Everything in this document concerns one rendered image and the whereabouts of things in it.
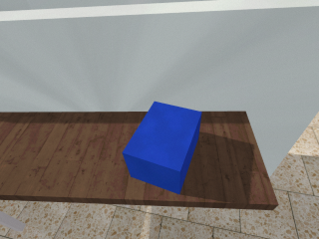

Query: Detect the table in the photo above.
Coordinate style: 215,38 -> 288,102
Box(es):
0,111 -> 279,232

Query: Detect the carton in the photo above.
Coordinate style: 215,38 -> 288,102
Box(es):
122,102 -> 202,194

